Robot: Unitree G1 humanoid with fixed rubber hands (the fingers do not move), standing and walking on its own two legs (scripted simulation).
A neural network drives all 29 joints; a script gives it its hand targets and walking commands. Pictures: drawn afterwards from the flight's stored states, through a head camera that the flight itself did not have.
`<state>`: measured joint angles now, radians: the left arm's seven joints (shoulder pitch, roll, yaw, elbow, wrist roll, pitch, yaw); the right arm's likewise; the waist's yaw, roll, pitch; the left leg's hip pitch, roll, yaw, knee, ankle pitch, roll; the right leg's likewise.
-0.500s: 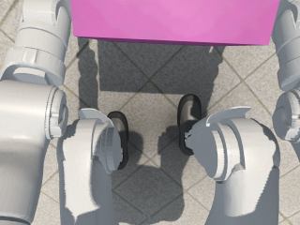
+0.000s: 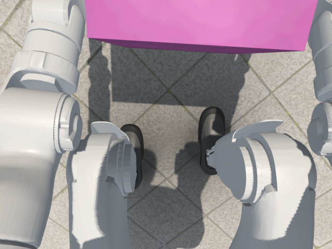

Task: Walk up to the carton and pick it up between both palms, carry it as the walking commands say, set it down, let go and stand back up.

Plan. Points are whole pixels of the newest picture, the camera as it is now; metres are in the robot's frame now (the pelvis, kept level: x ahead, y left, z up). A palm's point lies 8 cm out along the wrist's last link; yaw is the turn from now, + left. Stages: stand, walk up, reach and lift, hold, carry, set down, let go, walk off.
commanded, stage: reach and lift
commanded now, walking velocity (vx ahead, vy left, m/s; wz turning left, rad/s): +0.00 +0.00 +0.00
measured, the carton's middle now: out of the picture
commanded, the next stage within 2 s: none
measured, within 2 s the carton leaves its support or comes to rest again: leaves its support in 0.28 s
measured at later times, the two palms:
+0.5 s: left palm out of the picture +0.57 +0.11 -0.13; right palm out of the picture +0.53 -0.26 -0.13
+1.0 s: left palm out of the picture +0.57 +0.13 -0.09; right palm out of the picture +0.54 -0.25 -0.09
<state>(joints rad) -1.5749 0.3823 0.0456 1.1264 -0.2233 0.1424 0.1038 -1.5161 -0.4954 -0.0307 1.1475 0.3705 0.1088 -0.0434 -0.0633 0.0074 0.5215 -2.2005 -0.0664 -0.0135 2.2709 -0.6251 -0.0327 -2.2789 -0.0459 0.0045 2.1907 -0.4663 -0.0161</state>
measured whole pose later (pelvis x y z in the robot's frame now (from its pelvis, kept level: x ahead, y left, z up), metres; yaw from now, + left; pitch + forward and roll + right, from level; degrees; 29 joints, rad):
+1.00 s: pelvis -0.01 +0.00 +0.06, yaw +0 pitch +31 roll +3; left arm -1.47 0.35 0.27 0.78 -0.13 0.37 0.06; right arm -1.48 -0.43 -0.24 0.76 0.16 0.42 -0.06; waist -0.08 0.03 0.53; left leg -2.02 -0.09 0.01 2.07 -0.59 -0.04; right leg -2.11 0.04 0.08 2.02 -0.44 0.04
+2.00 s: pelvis -0.03 +0.00 +0.16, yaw +0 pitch +25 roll +3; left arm -1.34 0.27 0.38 0.63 -0.03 0.45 -0.01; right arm -1.35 -0.34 -0.35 0.57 0.04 0.53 -0.01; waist -0.08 0.02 0.52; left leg -1.67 -0.12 -0.02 1.72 -0.48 -0.05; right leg -1.75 0.07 0.11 1.68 -0.36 0.05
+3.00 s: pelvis -0.03 +0.00 +0.27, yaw -2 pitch +14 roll +3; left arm -1.10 0.21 0.35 0.61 -0.04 0.41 -0.03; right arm -1.08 -0.25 -0.32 0.50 0.01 0.51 -0.01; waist -0.07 0.01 0.52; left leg -1.16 -0.12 -0.06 1.30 -0.39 -0.04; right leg -1.23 0.07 0.13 1.28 -0.29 0.05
